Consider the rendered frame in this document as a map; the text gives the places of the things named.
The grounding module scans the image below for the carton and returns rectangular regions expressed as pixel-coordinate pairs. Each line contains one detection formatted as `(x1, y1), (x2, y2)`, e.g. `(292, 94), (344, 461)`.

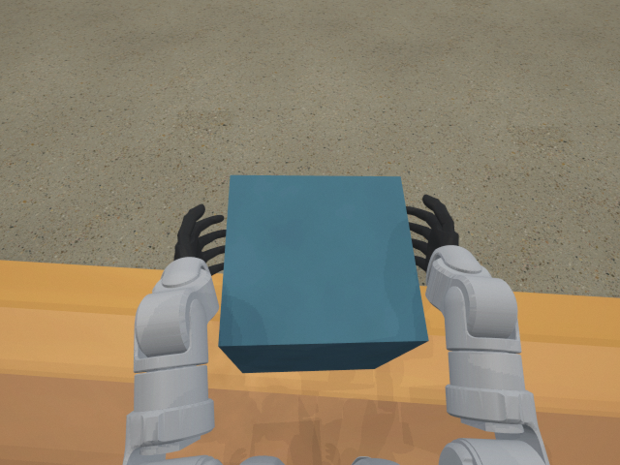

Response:
(218, 175), (429, 373)

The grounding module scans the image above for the right robot upper arm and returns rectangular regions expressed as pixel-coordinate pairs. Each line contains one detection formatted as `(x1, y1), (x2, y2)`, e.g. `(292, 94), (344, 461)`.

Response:
(439, 438), (545, 465)

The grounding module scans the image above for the left robot forearm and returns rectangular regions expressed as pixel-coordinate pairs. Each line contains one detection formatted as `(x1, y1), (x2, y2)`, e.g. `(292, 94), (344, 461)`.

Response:
(123, 257), (219, 465)

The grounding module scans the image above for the robot right hand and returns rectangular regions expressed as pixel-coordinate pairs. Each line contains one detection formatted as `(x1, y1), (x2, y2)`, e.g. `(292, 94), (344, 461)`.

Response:
(406, 195), (459, 272)

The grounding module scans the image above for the robot left hand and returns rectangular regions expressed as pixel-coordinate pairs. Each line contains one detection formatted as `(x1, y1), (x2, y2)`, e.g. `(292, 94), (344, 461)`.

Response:
(174, 204), (227, 276)

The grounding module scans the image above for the right robot forearm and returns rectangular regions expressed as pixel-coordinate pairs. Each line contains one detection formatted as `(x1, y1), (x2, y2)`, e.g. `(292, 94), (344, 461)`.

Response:
(425, 245), (550, 465)

